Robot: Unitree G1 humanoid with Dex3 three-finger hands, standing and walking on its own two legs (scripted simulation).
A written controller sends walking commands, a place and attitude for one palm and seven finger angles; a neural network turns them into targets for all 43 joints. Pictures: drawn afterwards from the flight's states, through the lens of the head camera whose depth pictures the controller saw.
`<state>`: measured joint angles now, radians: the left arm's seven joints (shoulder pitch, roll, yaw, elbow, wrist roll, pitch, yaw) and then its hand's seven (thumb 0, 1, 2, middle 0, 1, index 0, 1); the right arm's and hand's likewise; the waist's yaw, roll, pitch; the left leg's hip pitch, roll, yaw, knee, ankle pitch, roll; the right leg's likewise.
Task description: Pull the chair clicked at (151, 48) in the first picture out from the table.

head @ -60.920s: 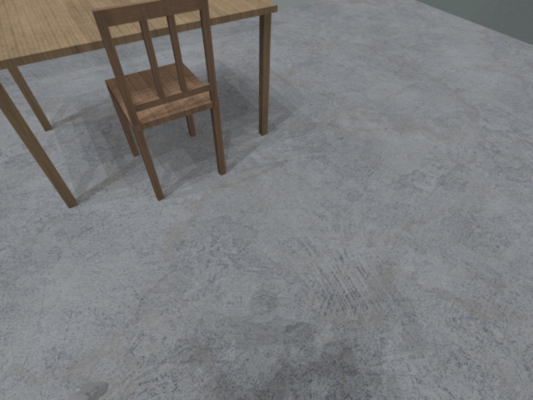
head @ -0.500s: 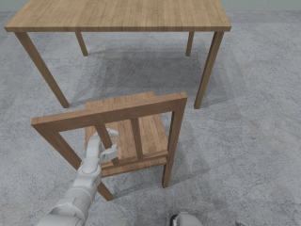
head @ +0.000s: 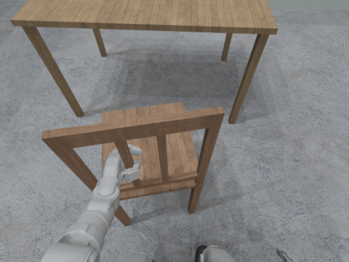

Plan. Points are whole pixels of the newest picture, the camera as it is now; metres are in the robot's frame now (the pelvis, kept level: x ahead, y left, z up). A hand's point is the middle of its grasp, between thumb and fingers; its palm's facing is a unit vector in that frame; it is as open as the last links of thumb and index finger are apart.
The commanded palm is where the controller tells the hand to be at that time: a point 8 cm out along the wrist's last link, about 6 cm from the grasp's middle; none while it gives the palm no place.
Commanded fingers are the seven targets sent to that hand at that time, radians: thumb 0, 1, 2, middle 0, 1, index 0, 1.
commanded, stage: step backward, pulling the chair out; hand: left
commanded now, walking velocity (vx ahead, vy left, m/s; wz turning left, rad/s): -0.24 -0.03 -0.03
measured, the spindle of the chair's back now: (129, 165) +0.36 +0.14 -0.08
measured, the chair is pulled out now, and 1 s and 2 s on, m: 0.50 0.50 0.51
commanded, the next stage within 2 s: stop walking, hand still on the chair in 0.78 s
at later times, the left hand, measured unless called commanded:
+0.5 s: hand (135, 170) +0.34 +0.12 -0.06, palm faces -0.01 -0.99 -0.16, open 5.5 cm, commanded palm +0.34 +0.17 -0.05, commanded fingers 0.00 0.90 0.90 -0.50 -1.45 -0.50 -1.45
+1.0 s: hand (135, 169) +0.34 +0.12 -0.06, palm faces +0.03 -0.99 -0.17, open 5.5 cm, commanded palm +0.32 +0.17 -0.04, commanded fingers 0.00 0.90 0.90 -0.50 -1.45 -0.50 -1.45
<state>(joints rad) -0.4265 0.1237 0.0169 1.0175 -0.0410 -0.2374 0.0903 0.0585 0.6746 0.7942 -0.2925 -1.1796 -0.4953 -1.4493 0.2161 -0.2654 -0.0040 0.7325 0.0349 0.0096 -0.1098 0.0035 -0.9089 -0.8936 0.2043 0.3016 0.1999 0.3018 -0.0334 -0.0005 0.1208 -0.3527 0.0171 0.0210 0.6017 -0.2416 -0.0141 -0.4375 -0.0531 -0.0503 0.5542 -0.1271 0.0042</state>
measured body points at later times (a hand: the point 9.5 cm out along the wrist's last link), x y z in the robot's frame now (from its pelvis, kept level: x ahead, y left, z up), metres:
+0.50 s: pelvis +0.00 +0.00 +0.00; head +0.06 -0.01 +0.45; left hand +0.34 +0.17 -0.04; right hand +0.09 -0.27 -0.13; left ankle +0.04 +0.13 -0.73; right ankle +0.10 -0.12 -0.73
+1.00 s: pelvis +0.00 -0.01 +0.00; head +0.08 -0.02 +0.44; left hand +0.34 +0.17 -0.04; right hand +0.10 -0.28 -0.13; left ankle -0.02 +0.13 -0.72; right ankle +0.10 -0.13 -0.73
